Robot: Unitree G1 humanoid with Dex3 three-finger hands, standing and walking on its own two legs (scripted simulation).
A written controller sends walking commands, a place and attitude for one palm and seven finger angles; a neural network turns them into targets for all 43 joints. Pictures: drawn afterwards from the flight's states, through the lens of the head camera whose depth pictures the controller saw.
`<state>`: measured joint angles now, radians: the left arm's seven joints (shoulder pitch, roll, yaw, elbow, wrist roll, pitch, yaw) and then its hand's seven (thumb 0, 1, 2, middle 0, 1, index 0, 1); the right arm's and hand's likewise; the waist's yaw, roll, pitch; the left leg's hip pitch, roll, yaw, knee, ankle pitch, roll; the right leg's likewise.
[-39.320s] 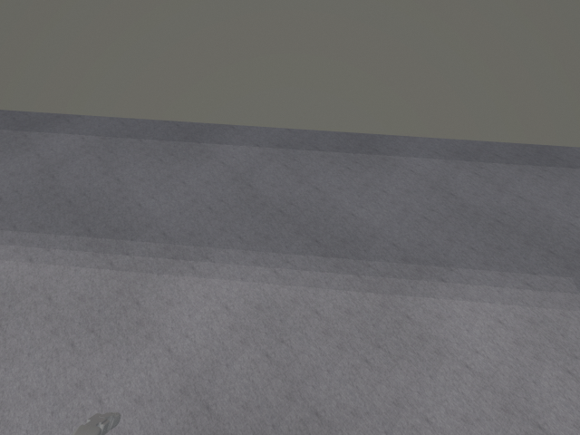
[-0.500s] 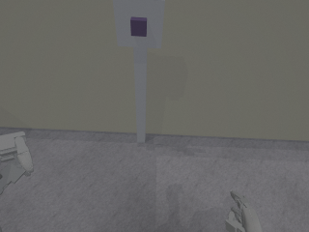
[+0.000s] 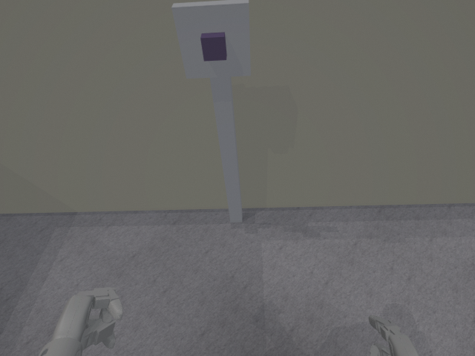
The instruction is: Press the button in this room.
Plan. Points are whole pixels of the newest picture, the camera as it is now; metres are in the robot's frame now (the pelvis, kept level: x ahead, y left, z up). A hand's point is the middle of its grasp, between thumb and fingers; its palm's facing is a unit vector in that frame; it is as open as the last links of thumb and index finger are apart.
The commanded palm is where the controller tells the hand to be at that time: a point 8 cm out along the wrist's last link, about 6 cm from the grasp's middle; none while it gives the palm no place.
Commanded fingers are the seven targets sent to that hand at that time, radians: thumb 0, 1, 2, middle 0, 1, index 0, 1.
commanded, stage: let the arm hang, fingers relaxed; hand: left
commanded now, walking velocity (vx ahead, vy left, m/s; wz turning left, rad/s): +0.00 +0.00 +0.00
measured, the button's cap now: (214, 46) +0.81 +0.10 +0.15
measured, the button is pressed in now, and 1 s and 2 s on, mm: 0 0 0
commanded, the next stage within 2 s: stand and wait in 0.94 s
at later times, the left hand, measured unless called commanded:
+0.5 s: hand out of the picture -0.04 +0.20 -0.16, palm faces +0.01 -0.97 -0.26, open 6.3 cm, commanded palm none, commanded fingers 0.00 0.90 0.90 -0.20 -0.30 -0.20 -0.30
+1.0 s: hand out of the picture +0.03 +0.17 -0.16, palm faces +0.01 -0.98 -0.21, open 7.4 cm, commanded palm none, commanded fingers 0.00 0.90 0.90 -0.20 -0.30 -0.20 -0.30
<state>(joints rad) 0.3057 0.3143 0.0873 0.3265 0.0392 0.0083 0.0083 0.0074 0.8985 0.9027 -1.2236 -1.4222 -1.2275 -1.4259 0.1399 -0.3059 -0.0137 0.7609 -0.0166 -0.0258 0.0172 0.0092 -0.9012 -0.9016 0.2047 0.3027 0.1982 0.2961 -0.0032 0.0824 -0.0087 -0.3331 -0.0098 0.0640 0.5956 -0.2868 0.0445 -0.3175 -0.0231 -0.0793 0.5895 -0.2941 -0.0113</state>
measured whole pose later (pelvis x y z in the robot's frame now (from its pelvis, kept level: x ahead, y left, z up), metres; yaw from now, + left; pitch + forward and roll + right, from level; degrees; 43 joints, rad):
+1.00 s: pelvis +0.00 -0.02 +0.02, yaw +0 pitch -1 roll +0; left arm 0.22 0.17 0.01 1.15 0.01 -0.01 0.02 0.01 0.91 0.90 -0.20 -0.30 -0.20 -0.30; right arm 0.26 -0.17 -0.01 1.13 -0.02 0.00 -0.03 0.00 -0.91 -0.90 0.20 0.30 0.19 0.30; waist -0.01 0.02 0.04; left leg -0.17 0.00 0.06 0.39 -0.19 0.02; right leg -0.16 0.00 -0.08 0.39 -0.21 -0.03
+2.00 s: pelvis +0.03 -0.04 +0.02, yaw -1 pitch -1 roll +0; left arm 0.10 0.29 0.02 1.14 0.01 -0.03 0.01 0.01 0.90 0.90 -0.20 -0.30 -0.20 -0.30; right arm 0.14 -0.31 -0.01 1.13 -0.02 0.01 -0.02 0.00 -0.90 -0.90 0.20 0.30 0.20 0.30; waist -0.01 0.03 0.06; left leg -0.10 0.04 0.06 0.30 -0.18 -0.02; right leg -0.09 0.04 -0.08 0.29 -0.19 -0.06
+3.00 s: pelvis +0.04 -0.04 +0.02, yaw -1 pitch -1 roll +0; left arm 0.10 0.31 0.01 1.14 0.01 -0.03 0.00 0.01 0.90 0.90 -0.20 -0.30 -0.20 -0.30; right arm 0.13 -0.32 -0.01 1.13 -0.02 0.00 -0.02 0.00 -0.90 -0.90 0.20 0.30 0.20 0.30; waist -0.01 0.02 0.05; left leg -0.07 0.03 0.07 0.28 -0.19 -0.02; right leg -0.07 0.04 -0.07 0.27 -0.19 -0.06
